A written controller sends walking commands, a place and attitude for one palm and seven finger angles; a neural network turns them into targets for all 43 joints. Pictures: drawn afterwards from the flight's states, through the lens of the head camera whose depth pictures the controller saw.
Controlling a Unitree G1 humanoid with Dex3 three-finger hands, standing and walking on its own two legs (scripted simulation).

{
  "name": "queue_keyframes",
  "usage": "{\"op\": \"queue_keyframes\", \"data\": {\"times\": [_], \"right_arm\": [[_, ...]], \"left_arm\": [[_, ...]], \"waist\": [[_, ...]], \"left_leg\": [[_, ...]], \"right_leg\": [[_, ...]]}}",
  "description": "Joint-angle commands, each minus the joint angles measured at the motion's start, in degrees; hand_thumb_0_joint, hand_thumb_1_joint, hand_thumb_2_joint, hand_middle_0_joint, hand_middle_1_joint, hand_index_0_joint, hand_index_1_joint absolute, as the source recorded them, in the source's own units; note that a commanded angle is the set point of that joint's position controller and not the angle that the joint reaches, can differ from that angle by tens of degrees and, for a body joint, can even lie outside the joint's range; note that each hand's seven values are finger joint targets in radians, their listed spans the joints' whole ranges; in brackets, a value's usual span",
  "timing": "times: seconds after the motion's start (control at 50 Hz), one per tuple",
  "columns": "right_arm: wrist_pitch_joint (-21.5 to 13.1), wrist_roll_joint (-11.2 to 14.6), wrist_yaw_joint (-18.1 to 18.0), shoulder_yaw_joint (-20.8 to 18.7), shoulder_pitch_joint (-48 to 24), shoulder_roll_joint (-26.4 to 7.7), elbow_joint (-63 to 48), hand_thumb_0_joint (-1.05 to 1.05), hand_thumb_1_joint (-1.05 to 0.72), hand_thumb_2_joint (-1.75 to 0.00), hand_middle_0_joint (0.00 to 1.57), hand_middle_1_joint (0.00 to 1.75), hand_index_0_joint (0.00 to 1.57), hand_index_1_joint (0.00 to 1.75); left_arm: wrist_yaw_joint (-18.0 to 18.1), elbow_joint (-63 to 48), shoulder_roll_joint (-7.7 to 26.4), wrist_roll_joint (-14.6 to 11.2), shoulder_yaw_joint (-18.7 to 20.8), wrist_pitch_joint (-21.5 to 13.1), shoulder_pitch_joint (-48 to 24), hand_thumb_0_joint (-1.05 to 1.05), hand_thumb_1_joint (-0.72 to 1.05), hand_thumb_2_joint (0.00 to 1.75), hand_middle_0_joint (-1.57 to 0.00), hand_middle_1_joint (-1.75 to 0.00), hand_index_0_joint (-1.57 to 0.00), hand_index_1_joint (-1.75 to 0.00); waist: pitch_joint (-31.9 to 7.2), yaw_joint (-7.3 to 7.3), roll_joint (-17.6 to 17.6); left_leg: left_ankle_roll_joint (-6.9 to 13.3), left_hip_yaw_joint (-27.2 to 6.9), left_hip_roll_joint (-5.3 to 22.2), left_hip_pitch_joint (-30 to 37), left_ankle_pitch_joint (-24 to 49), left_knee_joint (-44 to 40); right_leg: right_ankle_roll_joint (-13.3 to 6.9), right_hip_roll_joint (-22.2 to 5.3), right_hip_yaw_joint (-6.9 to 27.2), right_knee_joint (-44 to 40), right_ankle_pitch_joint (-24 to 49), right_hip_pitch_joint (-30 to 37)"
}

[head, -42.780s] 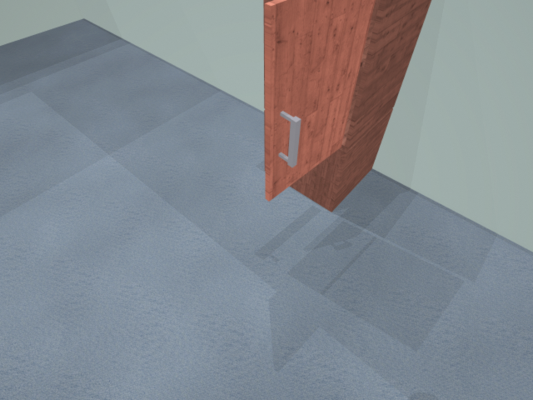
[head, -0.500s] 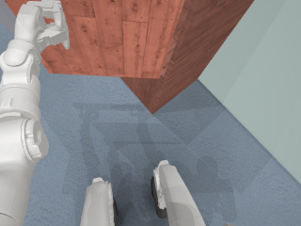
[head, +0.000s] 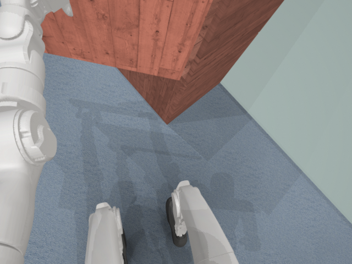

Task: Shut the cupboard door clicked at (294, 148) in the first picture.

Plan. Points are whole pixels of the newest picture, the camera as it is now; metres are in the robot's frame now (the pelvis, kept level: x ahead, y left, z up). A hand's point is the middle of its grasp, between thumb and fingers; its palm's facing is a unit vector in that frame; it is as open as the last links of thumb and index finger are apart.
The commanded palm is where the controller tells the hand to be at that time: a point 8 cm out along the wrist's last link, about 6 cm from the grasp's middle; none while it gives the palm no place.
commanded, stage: pull the fist back off the door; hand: left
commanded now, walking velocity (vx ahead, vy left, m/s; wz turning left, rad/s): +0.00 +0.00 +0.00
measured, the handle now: out of the picture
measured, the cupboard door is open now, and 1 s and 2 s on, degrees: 42 41 41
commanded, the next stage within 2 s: draw the hand back to the body in 0.76 s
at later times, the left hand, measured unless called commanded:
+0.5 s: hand (65, 22) +0.56 +0.11 +0.09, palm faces +0.04 -1.00 -0.02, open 3.1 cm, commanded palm +0.52 +0.15 +0.09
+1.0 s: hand (63, 37) +0.51 +0.11 +0.11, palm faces +0.05 -1.00 -0.03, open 3.1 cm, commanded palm +0.45 +0.17 +0.12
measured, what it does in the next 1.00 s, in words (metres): rises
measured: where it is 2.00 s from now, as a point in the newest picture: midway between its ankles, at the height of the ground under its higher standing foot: (149, 244)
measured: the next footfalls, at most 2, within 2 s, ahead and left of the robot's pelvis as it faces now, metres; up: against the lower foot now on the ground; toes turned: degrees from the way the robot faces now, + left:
none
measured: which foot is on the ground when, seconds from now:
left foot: down 0.00-1.00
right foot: down 0.00-1.00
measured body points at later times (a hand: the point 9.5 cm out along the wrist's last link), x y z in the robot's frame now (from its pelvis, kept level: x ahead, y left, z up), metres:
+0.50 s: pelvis +0.03 -0.01 +0.05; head +0.19 +0.01 +0.47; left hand +0.55 +0.16 +0.09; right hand +0.04 -0.26 -0.06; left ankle +0.03 +0.12 -0.56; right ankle +0.09 -0.14 -0.56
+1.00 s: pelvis +0.02 -0.01 +0.05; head +0.17 -0.01 +0.48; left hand +0.50 +0.16 +0.11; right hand +0.10 -0.26 -0.07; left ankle +0.03 +0.12 -0.56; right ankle +0.09 -0.14 -0.56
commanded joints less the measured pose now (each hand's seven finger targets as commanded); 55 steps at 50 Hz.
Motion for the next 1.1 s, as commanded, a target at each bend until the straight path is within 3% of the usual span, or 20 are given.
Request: {"op": "queue_keyframes", "data": {"times": [0.0,0.06,0.14,0.2,0.26,0.34,0.38,0.44,0.5,0.54,0.6,0.64,0.74,0.78,0.8,0.86,0.9,0.96,1.0,1.08], "right_arm": [[0.11,-1.86,2.54,-4.44,13.95,-10.17,-1.95,0.0,-0.9,-0.9,0.2,0.3,0.2,0.3],[1.36,-1.92,4.27,-5.54,14.8,-9.93,-1.59,0.0,-0.9,-0.9,0.2,0.3,0.2,0.3],[2.46,-0.39,3.79,-5.97,14.21,-9.82,-1.26,0.0,-0.9,-0.9,0.2,0.3,0.2,0.3],[2.39,0.26,2.76,-5.6,13.52,-9.49,-1.74,0.0,-0.9,-0.9,0.2,0.3,0.2,0.3],[1.95,0.18,2.8,-5.57,12.39,-8.45,-1.73,0.0,-0.9,-0.9,0.2,0.3,0.2,0.3],[2.45,-0.02,3.28,-6.16,11.49,-8.05,-2.14,0.0,-0.9,-0.9,0.2,0.3,0.2,0.3],[3.02,0.17,3.35,-6.53,10.94,-8.34,-2.39,0.0,-0.9,-0.9,0.2,0.3,0.2,0.3],[3.44,0.46,3.19,-7.37,9.73,-8.38,-2.94,0.0,-0.9,-0.9,0.2,0.3,0.2,0.3],[3.59,0.68,2.73,-8.0,8.3,-8.36,-3.7,0.0,-0.9,-0.9,0.2,0.3,0.2,0.3],[3.47,0.69,2.64,-8.52,7.34,-7.93,-3.62,0.0,-0.9,-0.9,0.2,0.3,0.2,0.3],[3.47,0.88,2.29,-8.84,6.71,-7.89,-3.03,0.0,-0.9,-0.9,0.2,0.3,0.2,0.3],[3.69,1.11,2.1,-9.0,5.51,-7.69,-2.54,0.0,-0.9,-0.9,0.2,0.3,0.2,0.3],[4.15,1.3,0.83,-8.06,3.61,-7.64,-1.79,0.0,-0.9,-0.9,0.2,0.3,0.2,0.3],[3.96,1.22,0.62,-7.63,2.71,-7.54,-2.17,0.0,-0.9,-0.9,0.2,0.3,0.2,0.3],[3.82,1.08,0.42,-7.42,2.74,-7.65,-2.52,0.0,-0.9,-0.9,0.2,0.3,0.2,0.3],[3.37,0.89,0.6,-7.29,1.89,-7.22,-2.69,0.0,-0.9,-0.9,0.2,0.3,0.2,0.3],[3.49,1.25,0.78,-7.39,1.93,-7.58,-4.94,0.0,-0.9,-0.9,0.2,0.3,0.2,0.3],[3.89,2.43,0.74,-7.77,1.7,-7.24,-7.47,0.0,-0.9,-0.9,0.2,0.3,0.2,0.3],[4.08,3.51,0.47,-7.62,1.72,-7.03,-9.18,0.0,-0.9,-0.9,0.2,0.3,0.2,0.3],[4.15,5.33,-1.19,-7.49,0.3,-6.61,-10.37,0.0,-0.9,-0.9,0.2,0.3,0.2,0.3]], "left_arm": [[15.91,-16.89,6.15,3.49,2.7,-6.61,-25.68,0.0,0.9,0.9,-1.3,-1.5,-1.3,-1.5],[17.06,-21.65,6.92,9.43,-0.56,-10.77,-23.21,0.0,0.9,0.9,-1.3,-1.5,-1.3,-1.5],[12.26,-19.93,5.09,4.99,-0.75,-10.73,-20.46,0.0,0.9,0.9,-1.3,-1.5,-1.3,-1.5],[10.14,-19.12,6.32,1.21,2.51,-10.5,-16.57,0.0,0.9,0.9,-1.3,-1.5,-1.3,-1.5],[10.59,-15.88,1.32,0.4,1.18,-12.31,-8.74,0.0,0.9,0.9,-1.3,-1.5,-1.3,-1.5],[11.04,-13.79,-4.79,1.46,-2.42,-15.81,-0.63,0.0,0.9,0.9,-1.3,-1.5,-1.3,-1.5],[10.75,-12.42,-5.76,1.4,-2.88,-16.29,2.2,0.0,0.9,0.9,-1.3,-1.5,-1.3,-1.5],[10.14,-16.77,-8.61,0.17,-4.55,-17.8,1.75,0.0,0.9,0.9,-1.3,-1.5,-1.3,-1.5],[10.16,-25.88,-8.18,-1.38,-4.39,-20.74,0.91,0.0,0.9,0.9,-1.3,-1.5,-1.3,-1.5],[10.62,-31.61,-10.62,-1.67,-6.48,-22.68,1.3,0.0,0.9,0.9,-1.3,-1.5,-1.3,-1.5],[11.59,-34.72,-11.74,-1.21,-8.34,-23.85,3.42,0.0,0.9,0.9,-1.3,-1.5,-1.3,-1.5],[12.21,-31.86,-14.4,-0.48,-10.25,-23.14,6.0,0.0,0.9,0.9,-1.3,-1.5,-1.3,-1.5],[13.52,-22.43,-12.96,0.29,-8.8,-21.03,5.02,0.0,0.9,0.9,-1.3,-1.5,-1.3,-1.5],[13.5,-20.34,-11.97,-0.03,-7.49,-20.77,5.18,0.0,0.9,0.9,-1.3,-1.5,-1.3,-1.5],[13.46,-20.57,-10.03,-0.26,-5.84,-21.22,5.0,0.0,0.9,0.9,-1.3,-1.5,-1.3,-1.5],[12.33,-20.01,-11.79,-0.49,-7.08,-22.3,5.14,0.0,0.9,0.9,-1.3,-1.5,-1.3,-1.5],[11.3,-25.27,-8.06,-1.07,-4.09,-23.01,11.13,0.0,0.9,0.9,-1.3,-1.5,-1.3,-1.5],[9.35,-35.89,-7.52,-2.81,-4.22,-21.13,19.39,0.0,0.9,0.9,-1.3,-1.5,-1.3,-1.5],[8.01,-41.42,-8.32,-4.79,-4.94,-18.27,26.87,0.0,0.9,0.9,-1.3,-1.5,-1.3,-1.5],[6.59,-50.16,-10.41,-8.34,-6.81,-13.07,33.58,0.0,0.9,0.9,-1.3,-1.5,-1.3,-1.5]], "waist": [[-39.51,0.26,15.26],[-45.12,1.02,17.58],[-40.98,0.0,10.51],[-37.91,1.74,6.68],[-31.89,2.67,4.49],[-28.22,3.65,2.53],[-25.59,3.95,0.64],[-27.93,4.62,2.03],[-34.66,6.27,5.19],[-39.71,6.81,8.19],[-38.72,6.46,5.93],[-34.64,6.07,4.2],[-25.28,5.09,-1.7],[-24.92,5.58,-2.43],[-26.28,6.24,-1.87],[-29.45,6.32,-1.05],[-35.54,10.36,1.94],[-42.36,13.22,2.82],[-41.03,13.93,0.25],[-28.98,12.97,-8.27]], "left_leg": [[0.06,-2.64,-0.43,31.64,20.42,-13.32],[-0.51,-1.76,-0.45,36.74,26.3,-13.6],[0.72,-0.06,-1.07,31.79,20.62,-16.26],[1.19,0.99,-1.6,28.3,17.07,-18.29],[1.19,1.75,-1.69,27.1,16.91,-18.93],[1.0,2.43,-1.91,27.95,18.34,-19.07],[1.03,2.83,-2.1,26.6,16.83,-19.45],[0.77,2.94,-2.36,30.03,18.43,-19.87],[0.26,2.76,-2.44,36.0,23.49,-19.9],[-0.42,2.24,-2.19,41.77,29.13,-19.58],[-0.4,1.96,-2.0,42.84,29.82,-19.73],[-0.33,2.21,-2.09,40.65,25.91,-20.44],[0.45,2.77,-2.95,31.98,16.14,-21.76],[0.69,3.14,-3.44,29.34,13.73,-21.71],[0.75,3.12,-3.47,29.73,14.58,-21.62],[0.58,3.36,-3.49,30.16,15.81,-20.68],[0.12,3.66,-3.46,34.82,19.56,-22.4],[-0.16,4.46,-3.24,41.07,26.05,-24.69],[0.03,4.64,-3.17,42.46,26.94,-27.4],[1.05,5.32,-3.34,40.58,18.27,-33.22]], "right_leg": [[-2.51,2.61,-1.06,-8.12,7.69,20.32],[-2.98,2.49,-0.52,-8.86,11.76,24.72],[-2.34,2.77,0.65,-12.86,12.86,33.81],[-2.22,2.78,1.4,-14.67,12.33,38.68],[-2.07,2.71,1.09,-15.11,12.07,37.21],[-2.35,2.52,1.02,-14.69,13.29,35.55],[-2.44,2.45,1.12,-15.05,12.36,35.58],[-2.49,2.02,1.18,-14.9,13.95,36.1],[-2.72,1.74,1.41,-13.8,18.11,38.43],[-2.62,1.56,1.18,-13.04,21.51,38.49],[-2.46,1.58,1.08,-13.37,22.06,39.13],[-2.21,1.45,0.95,-14.27,19.46,38.32],[-2.0,1.15,1.44,-15.98,13.42,38.66],[-2.08,1.04,1.95,-16.35,11.81,39.69],[-2.27,1.07,2.14,-15.94,12.57,40.27],[-2.16,0.87,2.28,-14.84,13.96,40.13],[-2.69,1.08,2.4,-14.54,16.89,44.67],[-2.56,1.11,2.83,-16.37,23.78,52.42],[-2.49,1.49,2.65,-18.9,25.61,57.06],[-1.32,1.89,2.79,-26.74,19.42,61.75]]}}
